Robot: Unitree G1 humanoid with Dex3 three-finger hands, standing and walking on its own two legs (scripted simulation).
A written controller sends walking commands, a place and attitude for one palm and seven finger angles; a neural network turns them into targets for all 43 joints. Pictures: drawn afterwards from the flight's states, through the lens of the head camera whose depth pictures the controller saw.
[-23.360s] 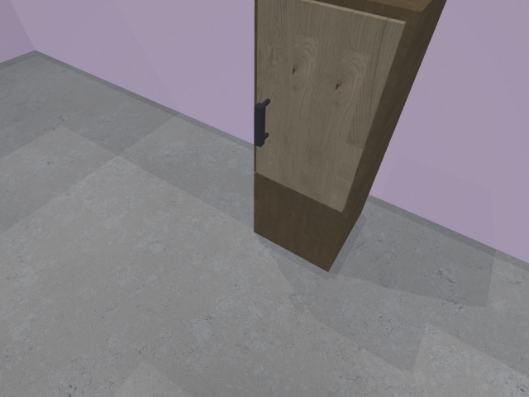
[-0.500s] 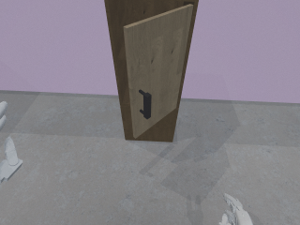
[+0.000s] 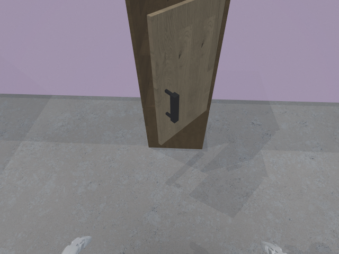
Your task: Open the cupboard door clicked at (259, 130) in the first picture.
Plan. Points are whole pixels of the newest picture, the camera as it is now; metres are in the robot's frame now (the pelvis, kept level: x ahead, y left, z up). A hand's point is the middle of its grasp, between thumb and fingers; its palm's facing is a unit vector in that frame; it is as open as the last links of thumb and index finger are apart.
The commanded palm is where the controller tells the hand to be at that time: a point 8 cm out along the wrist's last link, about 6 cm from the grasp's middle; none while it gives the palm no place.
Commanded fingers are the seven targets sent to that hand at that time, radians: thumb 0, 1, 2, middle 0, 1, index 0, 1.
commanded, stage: let the arm hang, fingers relaxed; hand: left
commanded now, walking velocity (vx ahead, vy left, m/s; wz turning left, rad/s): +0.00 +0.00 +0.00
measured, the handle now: (171, 105) +0.65 +0.02 -0.09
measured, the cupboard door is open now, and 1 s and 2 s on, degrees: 47 47 47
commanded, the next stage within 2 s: look to check the result in 0.86 s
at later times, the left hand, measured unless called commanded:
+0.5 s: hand out of the picture +0.00 +0.20 -0.16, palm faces +0.04 -0.96 -0.29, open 7.3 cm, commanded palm none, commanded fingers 0.00 0.90 0.90 -0.20 -0.30 -0.20 -0.30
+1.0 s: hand out of the picture +0.07 +0.17 -0.16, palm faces +0.03 -0.97 -0.24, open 7.3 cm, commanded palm none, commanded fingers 0.00 0.90 0.90 -0.20 -0.30 -0.20 -0.30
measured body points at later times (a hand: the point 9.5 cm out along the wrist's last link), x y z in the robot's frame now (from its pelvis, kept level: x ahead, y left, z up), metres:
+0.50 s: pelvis +0.01 -0.01 +0.01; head +0.03 -0.03 +0.46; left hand +0.00 +0.25 -0.14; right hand +0.00 -0.24 -0.16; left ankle +0.03 +0.10 -0.73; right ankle +0.05 -0.12 -0.73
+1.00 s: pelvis +0.03 -0.03 +0.01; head +0.05 -0.03 +0.46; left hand +0.07 +0.22 -0.14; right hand +0.05 -0.27 -0.15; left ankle +0.03 +0.10 -0.73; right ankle +0.05 -0.12 -0.73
